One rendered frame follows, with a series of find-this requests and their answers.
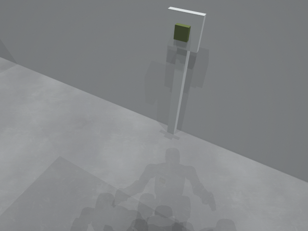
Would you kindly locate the panel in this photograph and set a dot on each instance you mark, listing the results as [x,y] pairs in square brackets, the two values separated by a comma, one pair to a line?
[196,20]

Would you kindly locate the button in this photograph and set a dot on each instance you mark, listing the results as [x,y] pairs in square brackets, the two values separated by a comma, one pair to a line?
[182,32]

